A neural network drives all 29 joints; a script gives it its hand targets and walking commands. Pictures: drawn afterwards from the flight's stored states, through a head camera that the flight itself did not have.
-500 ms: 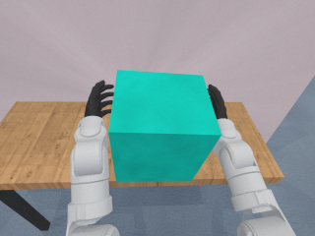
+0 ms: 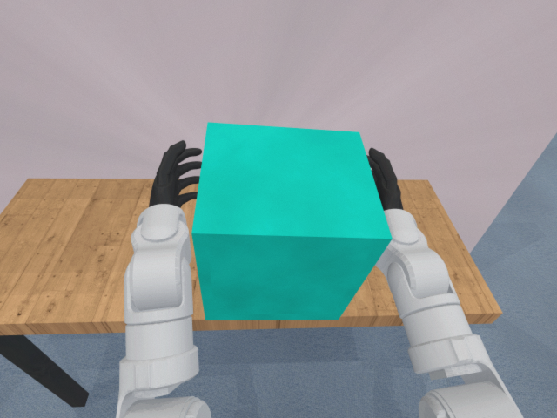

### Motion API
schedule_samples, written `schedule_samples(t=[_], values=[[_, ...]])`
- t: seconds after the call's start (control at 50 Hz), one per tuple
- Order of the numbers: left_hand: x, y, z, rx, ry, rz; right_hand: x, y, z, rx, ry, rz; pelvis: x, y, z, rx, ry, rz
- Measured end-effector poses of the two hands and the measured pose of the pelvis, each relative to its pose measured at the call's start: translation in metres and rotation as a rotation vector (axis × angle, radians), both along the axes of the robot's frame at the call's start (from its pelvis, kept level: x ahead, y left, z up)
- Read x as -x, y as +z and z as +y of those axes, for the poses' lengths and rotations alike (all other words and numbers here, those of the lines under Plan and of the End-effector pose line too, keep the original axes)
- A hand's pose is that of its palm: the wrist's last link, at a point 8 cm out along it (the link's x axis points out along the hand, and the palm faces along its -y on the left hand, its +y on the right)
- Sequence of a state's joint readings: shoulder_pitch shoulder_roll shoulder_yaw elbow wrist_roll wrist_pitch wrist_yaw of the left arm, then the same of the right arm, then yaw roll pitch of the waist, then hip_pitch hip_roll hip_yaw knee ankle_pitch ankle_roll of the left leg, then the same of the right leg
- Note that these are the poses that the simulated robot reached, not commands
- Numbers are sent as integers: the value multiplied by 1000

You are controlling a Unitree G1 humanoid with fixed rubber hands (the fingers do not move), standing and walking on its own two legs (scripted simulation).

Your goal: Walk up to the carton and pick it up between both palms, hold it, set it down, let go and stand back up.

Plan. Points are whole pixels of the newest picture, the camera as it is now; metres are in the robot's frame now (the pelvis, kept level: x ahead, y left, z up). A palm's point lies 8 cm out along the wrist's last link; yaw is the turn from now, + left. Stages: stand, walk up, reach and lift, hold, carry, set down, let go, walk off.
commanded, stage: hold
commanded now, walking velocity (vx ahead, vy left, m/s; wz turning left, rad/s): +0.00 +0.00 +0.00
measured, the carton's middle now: (279, 230) +0.34 +0.01 +0.13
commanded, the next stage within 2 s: none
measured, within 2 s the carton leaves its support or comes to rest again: neither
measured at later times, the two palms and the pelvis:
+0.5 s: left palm (167, 199) +0.36 +0.15 +0.18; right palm (381, 200) +0.36 -0.14 +0.16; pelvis +0.00 +0.00 +0.00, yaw +0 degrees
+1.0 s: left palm (168, 199) +0.35 +0.15 +0.18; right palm (386, 201) +0.35 -0.14 +0.17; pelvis +0.00 +0.00 +0.00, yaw +0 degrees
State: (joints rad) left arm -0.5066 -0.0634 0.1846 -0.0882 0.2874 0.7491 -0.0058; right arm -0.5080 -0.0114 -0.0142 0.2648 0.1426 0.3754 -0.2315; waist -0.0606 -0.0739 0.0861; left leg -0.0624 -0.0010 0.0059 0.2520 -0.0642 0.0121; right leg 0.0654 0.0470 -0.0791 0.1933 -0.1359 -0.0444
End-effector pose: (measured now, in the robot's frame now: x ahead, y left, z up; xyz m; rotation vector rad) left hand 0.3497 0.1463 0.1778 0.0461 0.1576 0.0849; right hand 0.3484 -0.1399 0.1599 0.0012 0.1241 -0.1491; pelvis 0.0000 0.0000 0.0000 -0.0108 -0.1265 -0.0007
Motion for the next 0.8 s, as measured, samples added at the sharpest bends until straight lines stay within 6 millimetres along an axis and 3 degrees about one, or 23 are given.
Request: schedule_samples(t=[0.28, 0.48, 0.8], values=[[-2, 10, 1, 7, 4, -24, -4, 12, 1, -16, 1, -25, 0, 0, 1, 0, -4, -6], [-7, 1, 2, 10, 7, 6, -10, 4, 2, -19, 4, 5, -4, 0, 2, -1, -4, 4], [0, 4, -1, 1, 1, -4, -1, 4, -1, -23, 0, -5, -5, 0, 3, -2, -7, -15]])
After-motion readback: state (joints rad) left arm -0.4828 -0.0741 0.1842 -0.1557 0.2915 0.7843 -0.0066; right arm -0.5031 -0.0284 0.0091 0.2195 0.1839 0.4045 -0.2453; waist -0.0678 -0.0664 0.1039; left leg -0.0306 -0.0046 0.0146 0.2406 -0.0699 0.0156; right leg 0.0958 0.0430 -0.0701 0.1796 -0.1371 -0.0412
